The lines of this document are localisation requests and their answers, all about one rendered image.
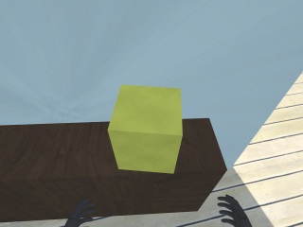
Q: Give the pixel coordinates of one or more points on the carton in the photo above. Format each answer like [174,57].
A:
[146,128]

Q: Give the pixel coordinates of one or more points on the left robot hand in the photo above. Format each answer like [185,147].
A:
[75,219]

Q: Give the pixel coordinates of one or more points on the right robot hand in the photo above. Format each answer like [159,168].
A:
[239,218]

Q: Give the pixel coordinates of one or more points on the pedestal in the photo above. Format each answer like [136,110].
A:
[47,169]

